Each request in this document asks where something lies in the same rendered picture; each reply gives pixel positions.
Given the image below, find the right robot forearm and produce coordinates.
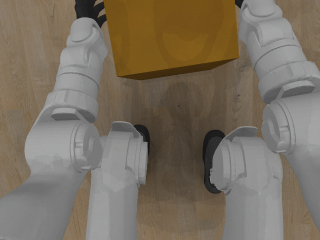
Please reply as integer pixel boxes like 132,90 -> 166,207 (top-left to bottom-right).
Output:
238,0 -> 320,104

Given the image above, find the left robot hand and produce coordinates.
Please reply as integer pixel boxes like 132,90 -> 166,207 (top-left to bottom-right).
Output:
74,0 -> 107,29

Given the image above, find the left robot forearm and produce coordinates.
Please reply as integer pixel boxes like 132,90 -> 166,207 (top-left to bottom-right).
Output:
24,17 -> 108,162

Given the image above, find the robot right foot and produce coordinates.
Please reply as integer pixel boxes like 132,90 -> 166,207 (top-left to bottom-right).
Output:
202,130 -> 225,194

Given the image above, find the left robot upper arm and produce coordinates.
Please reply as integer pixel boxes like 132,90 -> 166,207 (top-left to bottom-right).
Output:
0,119 -> 103,240

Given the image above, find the right robot upper arm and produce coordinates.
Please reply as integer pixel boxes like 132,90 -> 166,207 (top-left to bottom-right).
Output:
261,91 -> 320,233

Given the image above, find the carton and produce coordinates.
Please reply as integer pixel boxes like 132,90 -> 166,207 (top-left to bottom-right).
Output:
103,0 -> 239,81

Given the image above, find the robot right thigh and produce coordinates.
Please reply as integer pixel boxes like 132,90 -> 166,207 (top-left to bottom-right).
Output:
215,136 -> 284,240

